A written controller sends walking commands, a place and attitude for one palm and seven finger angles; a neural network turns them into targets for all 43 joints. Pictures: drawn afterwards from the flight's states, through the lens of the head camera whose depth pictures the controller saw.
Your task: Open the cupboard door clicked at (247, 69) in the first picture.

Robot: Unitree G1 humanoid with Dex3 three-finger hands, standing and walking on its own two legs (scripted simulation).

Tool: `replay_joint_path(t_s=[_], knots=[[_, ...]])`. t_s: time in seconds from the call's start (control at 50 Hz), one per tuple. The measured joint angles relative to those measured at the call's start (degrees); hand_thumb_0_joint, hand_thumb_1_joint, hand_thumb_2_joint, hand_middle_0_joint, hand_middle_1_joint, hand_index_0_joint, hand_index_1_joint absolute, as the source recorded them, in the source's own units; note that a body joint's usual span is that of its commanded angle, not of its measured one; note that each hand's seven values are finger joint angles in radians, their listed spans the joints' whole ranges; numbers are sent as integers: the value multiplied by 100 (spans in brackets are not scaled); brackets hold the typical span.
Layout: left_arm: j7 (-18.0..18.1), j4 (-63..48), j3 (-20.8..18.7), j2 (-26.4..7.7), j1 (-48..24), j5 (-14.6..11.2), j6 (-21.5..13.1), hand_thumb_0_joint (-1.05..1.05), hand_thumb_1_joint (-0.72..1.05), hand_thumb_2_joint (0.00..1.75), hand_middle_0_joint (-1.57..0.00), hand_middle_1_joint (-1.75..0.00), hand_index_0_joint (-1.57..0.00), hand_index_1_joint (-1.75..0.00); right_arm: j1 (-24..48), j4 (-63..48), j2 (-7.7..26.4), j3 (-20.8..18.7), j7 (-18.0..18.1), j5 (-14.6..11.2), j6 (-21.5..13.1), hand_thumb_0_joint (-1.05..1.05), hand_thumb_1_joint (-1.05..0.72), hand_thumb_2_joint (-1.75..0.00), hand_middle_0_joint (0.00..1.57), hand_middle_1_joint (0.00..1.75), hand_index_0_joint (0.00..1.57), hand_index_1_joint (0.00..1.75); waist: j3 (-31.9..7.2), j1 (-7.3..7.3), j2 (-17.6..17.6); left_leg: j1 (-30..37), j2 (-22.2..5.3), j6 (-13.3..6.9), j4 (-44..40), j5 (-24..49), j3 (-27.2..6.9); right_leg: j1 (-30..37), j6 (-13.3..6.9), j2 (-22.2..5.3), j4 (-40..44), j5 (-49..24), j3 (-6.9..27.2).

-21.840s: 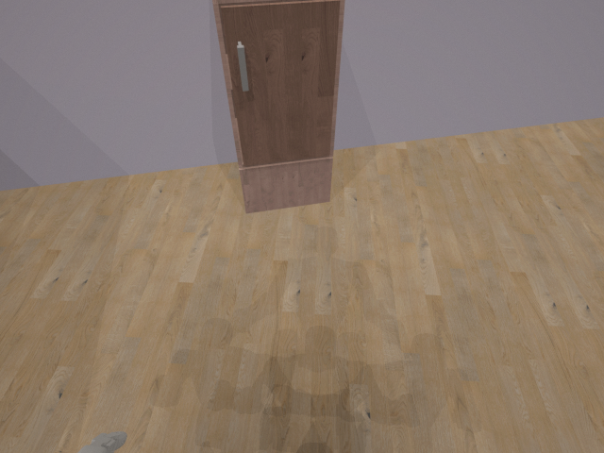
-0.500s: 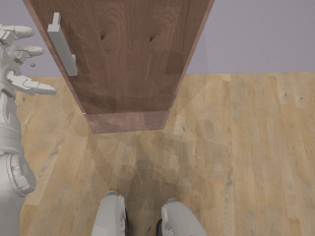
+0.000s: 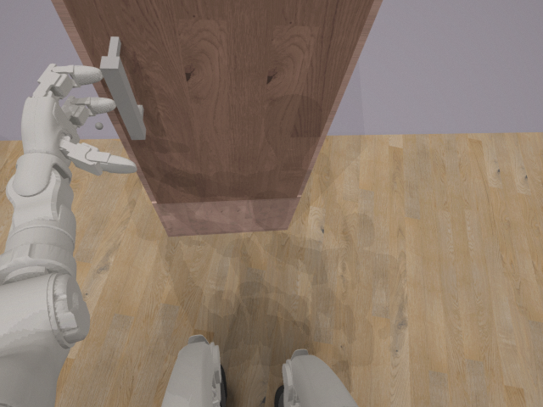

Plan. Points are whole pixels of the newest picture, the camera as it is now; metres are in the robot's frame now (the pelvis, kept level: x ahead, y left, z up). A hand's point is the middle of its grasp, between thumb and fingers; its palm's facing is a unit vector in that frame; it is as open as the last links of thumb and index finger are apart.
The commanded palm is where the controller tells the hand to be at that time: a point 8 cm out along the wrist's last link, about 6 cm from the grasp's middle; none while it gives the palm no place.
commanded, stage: slide the fingers in behind the handle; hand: left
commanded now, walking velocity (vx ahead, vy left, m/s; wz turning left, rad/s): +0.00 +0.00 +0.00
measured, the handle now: (127, 92) +0.55 +0.19 +0.06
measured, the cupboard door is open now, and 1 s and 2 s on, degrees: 0 0 0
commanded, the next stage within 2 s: close the thumb around the handle in 1.00 s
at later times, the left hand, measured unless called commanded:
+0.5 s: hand (128, 120) +0.50 +0.19 +0.06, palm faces +0.07 -1.00 -0.02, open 14.0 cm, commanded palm +0.48 +0.22 +0.06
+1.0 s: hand (133, 126) +0.49 +0.18 +0.06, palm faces +0.09 -1.00 -0.02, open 14.0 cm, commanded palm +0.47 +0.22 +0.06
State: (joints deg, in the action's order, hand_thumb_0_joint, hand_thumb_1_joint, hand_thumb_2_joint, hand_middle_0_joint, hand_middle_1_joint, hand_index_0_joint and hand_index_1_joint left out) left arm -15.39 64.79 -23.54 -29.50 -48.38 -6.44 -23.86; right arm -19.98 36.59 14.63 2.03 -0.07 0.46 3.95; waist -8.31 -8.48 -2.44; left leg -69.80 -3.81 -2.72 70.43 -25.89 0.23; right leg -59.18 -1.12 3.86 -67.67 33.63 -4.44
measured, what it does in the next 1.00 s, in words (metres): stands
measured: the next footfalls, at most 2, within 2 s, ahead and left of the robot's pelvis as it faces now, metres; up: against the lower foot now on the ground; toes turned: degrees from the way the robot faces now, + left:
none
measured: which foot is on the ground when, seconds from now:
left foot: down 0.00-1.00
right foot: down 0.00-1.00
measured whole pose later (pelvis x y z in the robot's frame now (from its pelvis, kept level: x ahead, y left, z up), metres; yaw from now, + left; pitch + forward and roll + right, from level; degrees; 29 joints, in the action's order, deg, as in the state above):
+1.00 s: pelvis +0.00 -0.02 +0.00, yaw +1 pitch +24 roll -4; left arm -9.3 65.0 -20.7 -24.4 -46.9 -5.7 -26.7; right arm -20.0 36.5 14.4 1.2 -1.3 0.8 5.0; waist -9.0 -8.2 -2.7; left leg -67.6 -3.8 -1.3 69.4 -25.7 0.1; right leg -57.7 -2.5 4.0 -68.2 34.3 -4.4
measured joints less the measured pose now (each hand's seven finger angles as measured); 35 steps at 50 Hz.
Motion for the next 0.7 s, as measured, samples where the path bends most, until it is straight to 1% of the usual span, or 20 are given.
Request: replay_joint_path(t_s=[0.12, 0.26, 0.34, 0.42, 0.52, 0.6, 0.7], knots=[[244, -25, 114, 140, -95, 111, -197, -1, -50, 30, -30, -120, -29, -120, 8, 27, -6, -34, -41, 60, -11, 0, -90, -90, 21, 30, 20, 30, -8, -32, -9, -36, 12, 12, 25, -2, -14, -33, -11, -9, -36, 17, -15], [379, 59, 133, 203, -105, 154, -103, -1, -50, 30, -30, -120, -30, -120, -43, -23, 6, -42, -71, 71, 69, 0, -90, -90, 21, 30, 20, 30, -12, -76, -43, 1, 2, 27, -8, 3, 15, -28, -25, -3, -41, 19, 17], [465, 19, 115, 275, -38, 147, -177, -1, -50, 30, -30, -120, -30, -120, -94, -20, -2, -48, -89, 74, 79, 0, -90, -90, 21, 30, 20, 30, -22, -65, -41, 36, -7, 44, -31, 4, 30, -14, -42, 3, -43, 25, 34], [524, 75, 140, 272, -68, 172, -225, -1, -50, 30, -30, -120, -30, -120, -100, 7, -15, -46, -95, 72, 83, 0, -90, -90, 21, 30, 20, 30, -19, -78, -28, 31, -10, 68, -9, -6, 12, -20, -66, 10, -80, 48, 17], [525, 23, 172, 314, -35, 149, -249, -1, -50, 30, -30, -120, -30, -120, -94, 23, -16, -68, -104, 72, 91, 0, -90, -90, 21, 30, 20, 30, -40, -73, -26, 23, -17, 94, -1, -10, -4, -32, -93, 20, -98, 62, 4], [558, 16, 279, 379, -33, 131, -217, -1, -50, 30, -30, -120, -30, -120, -83, 23, -7, -92, -111, 66, 85, 0, -90, -90, 21, 30, 20, 30, -35, -60, -43, 34, -8, 109, -6, -9, -25, -15, -107, 16, -97, 72, -16], [646, 22, 233, 473, -39, 153, -244, -1, -50, 30, -30, -120, -30, -120, -34, 23, -5, -90, -113, 76, 82, 0, -90, -90, 21, 30, 20, 30, -46, -57, -37, 61, -12, 121, -21, -10, -13, -4, -118, 19, -102, 77, -2]])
